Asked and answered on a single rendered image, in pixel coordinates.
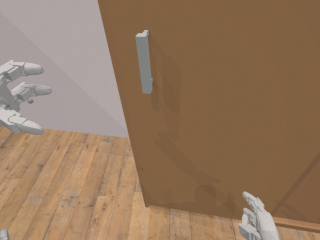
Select handle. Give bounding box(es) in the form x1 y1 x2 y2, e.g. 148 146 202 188
135 30 153 94

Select right robot hand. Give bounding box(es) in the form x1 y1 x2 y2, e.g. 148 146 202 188
239 191 280 240

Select left robot hand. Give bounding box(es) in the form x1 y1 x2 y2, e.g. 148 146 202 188
0 60 52 135

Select left robot upper arm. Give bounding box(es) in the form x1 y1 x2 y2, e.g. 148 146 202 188
0 229 10 240

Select wardrobe door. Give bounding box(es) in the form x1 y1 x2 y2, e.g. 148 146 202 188
270 152 320 224
106 0 320 221

